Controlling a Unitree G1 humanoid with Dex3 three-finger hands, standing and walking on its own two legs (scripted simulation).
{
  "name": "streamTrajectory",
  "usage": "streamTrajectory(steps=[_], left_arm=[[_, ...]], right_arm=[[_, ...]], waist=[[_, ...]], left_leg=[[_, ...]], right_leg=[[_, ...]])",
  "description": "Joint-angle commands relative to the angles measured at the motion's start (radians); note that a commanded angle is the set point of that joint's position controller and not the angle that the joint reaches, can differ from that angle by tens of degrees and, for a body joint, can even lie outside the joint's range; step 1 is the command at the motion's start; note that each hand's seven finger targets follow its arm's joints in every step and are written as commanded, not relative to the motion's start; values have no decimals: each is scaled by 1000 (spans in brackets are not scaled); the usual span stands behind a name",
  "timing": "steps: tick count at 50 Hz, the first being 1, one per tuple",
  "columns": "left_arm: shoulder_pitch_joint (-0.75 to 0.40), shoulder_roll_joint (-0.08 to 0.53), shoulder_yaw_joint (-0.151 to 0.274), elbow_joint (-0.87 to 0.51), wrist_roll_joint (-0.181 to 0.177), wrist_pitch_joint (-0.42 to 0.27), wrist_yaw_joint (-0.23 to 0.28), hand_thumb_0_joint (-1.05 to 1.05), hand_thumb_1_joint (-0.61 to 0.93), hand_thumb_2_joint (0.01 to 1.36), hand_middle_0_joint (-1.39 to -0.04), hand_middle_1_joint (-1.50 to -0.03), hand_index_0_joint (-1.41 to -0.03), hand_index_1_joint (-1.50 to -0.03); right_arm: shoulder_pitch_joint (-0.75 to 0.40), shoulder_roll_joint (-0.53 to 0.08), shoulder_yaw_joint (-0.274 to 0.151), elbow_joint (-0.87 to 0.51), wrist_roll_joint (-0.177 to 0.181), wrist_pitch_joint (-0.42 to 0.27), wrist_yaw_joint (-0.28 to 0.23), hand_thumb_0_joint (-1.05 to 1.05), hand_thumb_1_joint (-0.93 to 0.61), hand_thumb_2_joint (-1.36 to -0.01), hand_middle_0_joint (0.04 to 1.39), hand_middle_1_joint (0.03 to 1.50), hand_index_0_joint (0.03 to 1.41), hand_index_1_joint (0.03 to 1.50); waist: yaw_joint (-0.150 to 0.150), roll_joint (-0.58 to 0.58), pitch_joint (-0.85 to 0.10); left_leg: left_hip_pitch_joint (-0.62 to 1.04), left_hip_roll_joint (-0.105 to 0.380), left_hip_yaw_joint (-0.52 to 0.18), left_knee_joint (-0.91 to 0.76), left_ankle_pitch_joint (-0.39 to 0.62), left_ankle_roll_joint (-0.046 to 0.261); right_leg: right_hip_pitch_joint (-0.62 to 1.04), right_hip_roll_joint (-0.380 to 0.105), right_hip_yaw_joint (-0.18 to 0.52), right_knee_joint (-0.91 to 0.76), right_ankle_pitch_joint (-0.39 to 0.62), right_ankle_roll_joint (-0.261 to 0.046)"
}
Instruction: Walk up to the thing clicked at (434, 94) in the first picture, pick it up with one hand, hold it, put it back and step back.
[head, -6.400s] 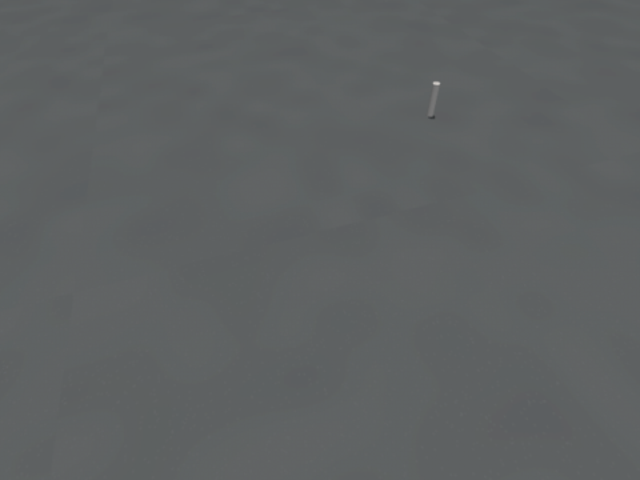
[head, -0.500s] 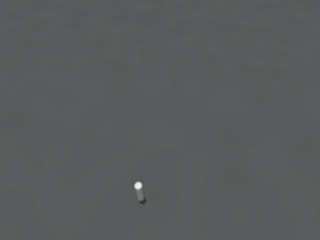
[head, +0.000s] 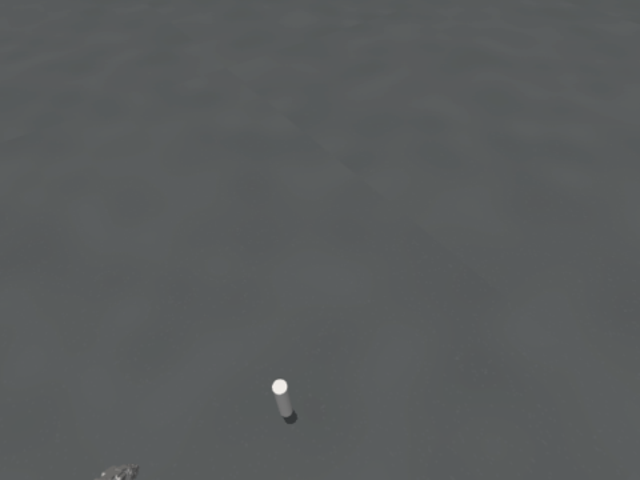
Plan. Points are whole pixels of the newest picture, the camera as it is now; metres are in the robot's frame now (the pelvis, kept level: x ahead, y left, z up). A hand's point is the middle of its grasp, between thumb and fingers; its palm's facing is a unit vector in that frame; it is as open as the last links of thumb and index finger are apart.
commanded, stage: walk up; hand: left
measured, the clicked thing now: (283, 399) +0.42 +0.16 -0.66
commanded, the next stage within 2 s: stand in 1.54 s
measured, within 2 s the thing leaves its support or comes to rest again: neither
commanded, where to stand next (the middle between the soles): +0.03 -0.01 m, yaw -1 degrees
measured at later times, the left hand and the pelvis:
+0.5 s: hand out of the picture +0.05 +0.26 -0.14, palm faces -0.02 -0.93 -0.36, open 7.4 cm; pelvis -0.02 +0.00 +0.01, yaw +0 degrees
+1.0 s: hand out of the picture +0.10 +0.25 -0.13, palm faces -0.02 -0.94 -0.33, open 7.4 cm; pelvis +0.01 +0.01 +0.02, yaw -1 degrees
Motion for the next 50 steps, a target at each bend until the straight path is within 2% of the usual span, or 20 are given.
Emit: streamTrajectory(steps=[1,3,5,6,8,9,10,11,12,13,14,16,19,20,21,22,24,27,38,50], left_arm=[[12,218,50,-51,-1,-33,12,0,900,900,-200,-300,-200,-300],[61,263,62,-40,-2,-37,17,0,900,900,-200,-300,-200,-300],[43,280,64,-51,1,-36,18,0,900,900,-200,-300,-200,-300],[38,278,65,-55,7,-34,18,0,900,900,-200,-300,-200,-300],[-18,269,60,-74,13,-27,15,0,900,900,-200,-300,-200,-300],[-63,258,53,-85,9,-21,13,0,900,900,-200,-300,-200,-300],[-105,209,42,-101,0,-17,12,0,900,900,-200,-300,-200,-300],[-117,166,34,-105,-12,-13,13,0,900,900,-200,-300,-200,-300],[-101,170,37,-93,-13,-1,18,0,900,900,-200,-300,-200,-300],[-77,194,44,-85,-10,7,18,0,900,900,-200,-300,-200,-300],[-51,189,42,-76,-13,4,13,0,900,900,-200,-300,-200,-300],[-8,170,41,-41,-11,-7,7,0,900,900,-200,-300,-200,-300],[47,189,51,2,-5,-26,16,0,900,900,-200,-300,-200,-300],[39,211,55,7,-1,-29,21,0,900,900,-200,-300,-200,-300],[22,229,50,1,1,-33,23,0,900,900,-200,-300,-200,-300],[-38,248,46,-8,4,-30,17,0,900,900,-200,-300,-200,-300],[-104,227,40,-20,8,-16,8,0,900,900,-200,-300,-200,-300],[-57,185,32,14,2,-18,5,0,900,900,-200,-300,-200,-300],[-61,177,30,50,-2,-28,10,0,900,900,-200,-300,-200,-300],[-83,173,25,66,3,-22,13,0,900,900,-200,-300,-200,-300]], right_arm=[[-23,-223,-51,-62,2,-18,-18,0,-900,-900,200,300,200,300],[-53,-188,-39,-75,1,-15,-18,0,-900,-900,200,300,200,300],[-45,-164,-32,-72,-5,-8,-19,0,-900,-900,200,300,200,300],[-44,-166,-34,-72,-4,-8,-17,0,-900,-900,200,300,200,300],[-4,-174,-39,-55,-7,-13,-9,0,-900,-900,200,300,200,300],[48,-178,-43,-30,-8,-19,-7,0,-900,-900,200,300,200,300],[82,-211,-56,-9,-15,-25,-10,0,-900,-900,200,300,200,300],[81,-259,-69,-9,-18,-30,-15,0,-900,-900,200,300,200,300],[51,-288,-67,-20,-20,-32,-16,0,-900,-900,200,300,200,300],[23,-294,-70,-30,-18,-34,-15,0,-900,-900,200,300,200,300],[-14,-293,-71,-36,-21,-31,-15,0,-900,-900,200,300,200,300],[-89,-239,-51,-53,-23,-25,-16,0,-900,-900,200,300,200,300],[-106,-194,-37,-48,-2,-10,-14,0,-900,-900,200,300,200,300],[-80,-177,-33,-47,7,-5,-13,0,-900,-900,200,300,200,300],[-74,-165,-28,-45,8,2,-9,0,-900,-900,200,300,200,300],[-49,-155,-29,-25,7,11,-6,0,-900,-900,200,300,200,300],[-19,-177,-42,16,-13,14,-5,0,-900,-900,200,300,200,300],[-83,-191,-38,14,-15,4,3,0,-900,-900,200,300,200,300],[-78,-191,-25,56,-10,-13,-6,0,-900,-900,200,300,200,300],[-100,-182,-27,56,-10,-9,-10,0,-900,-900,200,300,200,300]], waist=[[9,9,-104],[28,-56,-105],[21,-115,-65],[18,-129,-46],[-18,-136,-30],[-47,-115,-40],[-65,-25,-56],[-62,69,-85],[-41,106,-76],[-32,92,-66],[-14,123,-32],[23,156,-41],[37,82,-133],[23,29,-154],[7,8,-149],[-19,-22,-114],[-39,-51,-30],[2,-28,6],[0,22,-120],[-3,13,-94]], left_leg=[[-34,96,-92,-37,381,103],[-136,20,0,98,286,58],[-181,-18,22,130,-115,39],[-193,-14,12,115,-196,44],[-108,-1,5,0,-136,55],[13,11,-7,-139,89,53],[127,87,-111,-224,301,69],[157,220,-291,-301,425,125],[141,317,-391,-326,420,205],[57,343,-381,-323,338,259],[19,327,-345,-325,313,257],[33,225,-202,-278,335,171],[15,110,-55,-120,436,66],[-20,71,-37,-88,370,44],[-29,46,-31,-109,224,28],[11,25,-15,-149,23,28],[78,50,-52,-231,-35,40],[-5,106,-124,-302,-13,63],[84,112,-74,-314,306,38],[92,116,-62,-336,336,34]], right_leg=[[96,-74,85,-76,395,-97],[185,-182,222,-159,462,-166],[165,-291,313,-213,547,-249],[156,-296,307,-229,544,-253],[77,-245,230,-216,425,-202],[-3,-195,171,-171,375,-148],[-100,-122,92,-64,360,-76],[-137,-13,7,55,217,-11],[-171,23,3,88,-122,-7],[-113,-9,44,147,-225,-16],[-90,-15,38,112,-245,-23],[-28,-25,36,-34,-118,-30],[175,-54,70,-256,349,-33],[221,-106,141,-265,419,-61],[186,-158,209,-298,336,-84],[75,-186,222,-327,115,-110],[-72,-148,194,-356,-135,-77],[-6,-66,106,-333,-28,-34],[144,-88,95,-318,302,-27],[140,-92,90,-328,344,-15]])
